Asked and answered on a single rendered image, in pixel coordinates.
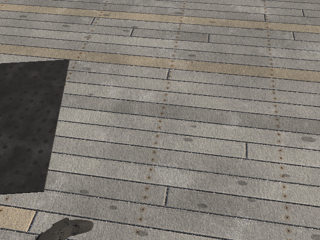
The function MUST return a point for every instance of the robot left hand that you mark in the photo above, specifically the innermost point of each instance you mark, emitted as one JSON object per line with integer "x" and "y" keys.
{"x": 65, "y": 228}

